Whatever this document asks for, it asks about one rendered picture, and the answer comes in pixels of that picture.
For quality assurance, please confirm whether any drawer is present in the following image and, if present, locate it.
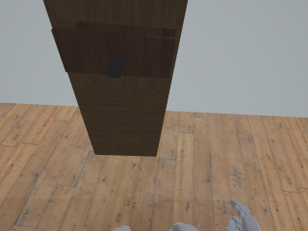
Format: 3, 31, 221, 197
51, 21, 176, 79

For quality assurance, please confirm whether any right robot hand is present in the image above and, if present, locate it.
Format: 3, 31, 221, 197
225, 198, 261, 231

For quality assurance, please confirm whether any handle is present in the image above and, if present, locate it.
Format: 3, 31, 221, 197
106, 55, 122, 78

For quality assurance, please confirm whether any cabinet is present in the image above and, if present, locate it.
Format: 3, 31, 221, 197
43, 0, 188, 157

